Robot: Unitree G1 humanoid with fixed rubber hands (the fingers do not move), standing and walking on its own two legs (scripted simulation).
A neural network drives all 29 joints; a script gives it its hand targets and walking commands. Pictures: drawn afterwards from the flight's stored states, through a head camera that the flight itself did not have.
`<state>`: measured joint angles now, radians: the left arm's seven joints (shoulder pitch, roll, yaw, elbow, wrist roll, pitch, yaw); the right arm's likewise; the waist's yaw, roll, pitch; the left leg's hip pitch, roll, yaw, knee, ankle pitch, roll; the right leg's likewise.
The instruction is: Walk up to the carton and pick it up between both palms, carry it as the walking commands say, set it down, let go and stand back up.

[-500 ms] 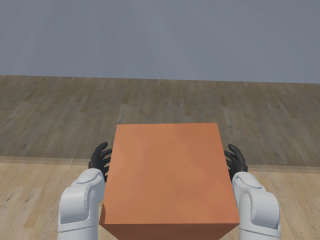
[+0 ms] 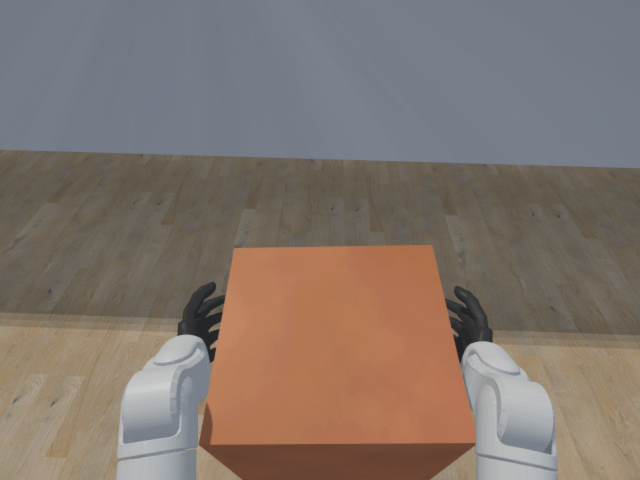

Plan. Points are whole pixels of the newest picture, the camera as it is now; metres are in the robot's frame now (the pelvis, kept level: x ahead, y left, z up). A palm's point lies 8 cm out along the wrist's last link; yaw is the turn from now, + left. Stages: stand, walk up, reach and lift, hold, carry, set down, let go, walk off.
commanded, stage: carry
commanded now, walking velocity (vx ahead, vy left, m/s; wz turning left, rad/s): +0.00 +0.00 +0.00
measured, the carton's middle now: (334, 377) +0.26 -0.01 +0.00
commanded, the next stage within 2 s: none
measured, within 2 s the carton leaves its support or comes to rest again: neither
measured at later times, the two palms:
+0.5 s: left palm (195, 344) +0.26 +0.16 +0.07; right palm (472, 349) +0.26 -0.17 +0.07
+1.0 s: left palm (214, 292) +0.32 +0.14 +0.09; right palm (475, 292) +0.32 -0.18 +0.10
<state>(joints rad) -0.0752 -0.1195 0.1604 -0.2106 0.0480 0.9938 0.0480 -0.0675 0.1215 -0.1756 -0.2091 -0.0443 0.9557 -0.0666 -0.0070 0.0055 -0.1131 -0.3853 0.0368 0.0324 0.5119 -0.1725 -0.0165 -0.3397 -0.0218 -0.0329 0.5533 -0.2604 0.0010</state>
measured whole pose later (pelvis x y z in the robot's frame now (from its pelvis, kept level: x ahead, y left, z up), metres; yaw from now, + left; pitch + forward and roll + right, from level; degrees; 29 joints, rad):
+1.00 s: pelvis +0.08 -0.01 +0.00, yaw +0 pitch +3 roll +0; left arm 0.00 -0.13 0.12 -0.49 0.01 1.20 0.10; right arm -0.02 0.13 -0.16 -0.47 0.00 1.17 -0.11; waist -0.01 -0.01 -0.13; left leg -0.28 0.09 0.06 0.60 -0.35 -0.05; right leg -0.21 -0.03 -0.09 0.57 -0.41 0.00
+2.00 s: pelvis +0.15 -0.01 +0.00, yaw -1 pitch +4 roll +1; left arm 0.02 -0.13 0.12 -0.53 0.00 1.19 0.10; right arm 0.00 0.13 -0.14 -0.52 0.00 1.17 -0.11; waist -0.01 0.00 -0.11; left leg -0.26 0.08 0.17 0.52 -0.31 -0.02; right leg -0.23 -0.07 -0.20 0.53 -0.36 -0.01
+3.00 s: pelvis +0.09 -0.01 +0.00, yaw +0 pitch +2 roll +0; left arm -0.06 -0.13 0.16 -0.28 0.05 1.04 0.04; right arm -0.05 0.13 -0.16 -0.28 -0.05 1.01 -0.07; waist 0.00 0.01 -0.09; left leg -0.31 0.08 0.16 0.50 -0.22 -0.01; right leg -0.27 -0.07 -0.20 0.51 -0.27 -0.02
